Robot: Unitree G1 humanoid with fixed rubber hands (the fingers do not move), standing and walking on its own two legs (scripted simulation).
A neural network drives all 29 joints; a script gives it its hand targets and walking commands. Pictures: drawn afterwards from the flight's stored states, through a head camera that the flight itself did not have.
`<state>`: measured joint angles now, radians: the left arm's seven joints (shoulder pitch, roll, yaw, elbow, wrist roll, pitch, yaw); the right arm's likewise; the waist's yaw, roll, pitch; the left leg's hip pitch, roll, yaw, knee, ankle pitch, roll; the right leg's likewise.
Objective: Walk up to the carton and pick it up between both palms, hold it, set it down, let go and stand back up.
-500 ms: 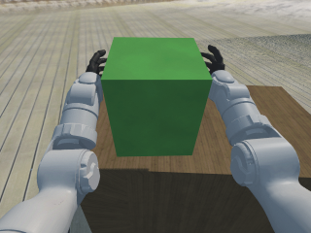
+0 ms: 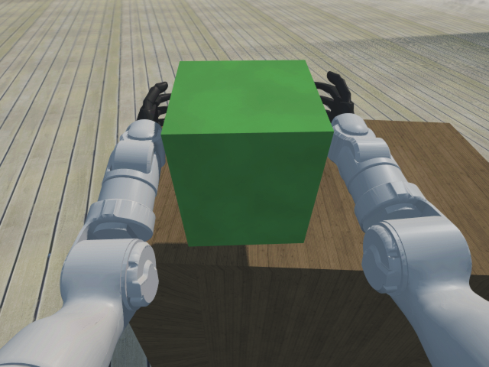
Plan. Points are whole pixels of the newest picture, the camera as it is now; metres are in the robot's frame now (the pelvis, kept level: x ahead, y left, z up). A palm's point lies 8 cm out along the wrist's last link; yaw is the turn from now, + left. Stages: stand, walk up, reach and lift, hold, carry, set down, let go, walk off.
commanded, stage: set down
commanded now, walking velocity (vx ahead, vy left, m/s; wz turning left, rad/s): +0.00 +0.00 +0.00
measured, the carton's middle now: (244, 156) +0.43 +0.03 +0.18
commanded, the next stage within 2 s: none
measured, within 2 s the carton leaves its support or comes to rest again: neither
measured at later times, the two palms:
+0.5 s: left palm (160, 141) +0.42 +0.17 +0.21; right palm (343, 133) +0.43 -0.13 +0.23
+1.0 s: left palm (167, 144) +0.43 +0.16 +0.19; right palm (344, 142) +0.44 -0.14 +0.20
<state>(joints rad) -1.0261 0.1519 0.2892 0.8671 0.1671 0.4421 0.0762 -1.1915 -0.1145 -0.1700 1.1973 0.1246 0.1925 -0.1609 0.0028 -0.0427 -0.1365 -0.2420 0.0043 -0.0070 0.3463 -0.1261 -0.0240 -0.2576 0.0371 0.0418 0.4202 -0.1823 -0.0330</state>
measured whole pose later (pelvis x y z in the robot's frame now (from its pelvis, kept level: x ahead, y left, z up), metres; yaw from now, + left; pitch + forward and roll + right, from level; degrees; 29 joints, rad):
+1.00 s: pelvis +0.01 +0.00 +0.00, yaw +0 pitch +2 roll +1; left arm -1.00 0.08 0.38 0.95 0.28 0.30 0.08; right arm -1.11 -0.10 -0.40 1.20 -0.16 0.09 -0.02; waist 0.00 -0.04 -0.11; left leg -0.24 0.00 -0.01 0.34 -0.14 -0.02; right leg -0.26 0.04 0.04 0.42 -0.19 -0.03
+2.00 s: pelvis +0.02 +0.00 +0.00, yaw +0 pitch +3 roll +1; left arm -0.90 0.04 0.40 0.95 0.32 0.20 0.07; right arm -0.96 -0.04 -0.46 1.08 -0.27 0.02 0.02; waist 0.00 -0.04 -0.09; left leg -0.24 0.00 -0.01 0.33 -0.15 -0.02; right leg -0.26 0.04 0.04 0.42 -0.21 -0.03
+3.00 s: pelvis +0.02 +0.00 +0.00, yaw +0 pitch +3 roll +1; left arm -0.86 0.01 0.45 0.95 0.30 0.08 0.08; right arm -0.88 0.01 -0.53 0.99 -0.35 -0.03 0.04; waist 0.00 -0.05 -0.05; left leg -0.24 0.00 -0.01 0.33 -0.15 -0.02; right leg -0.27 0.04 0.04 0.42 -0.21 -0.03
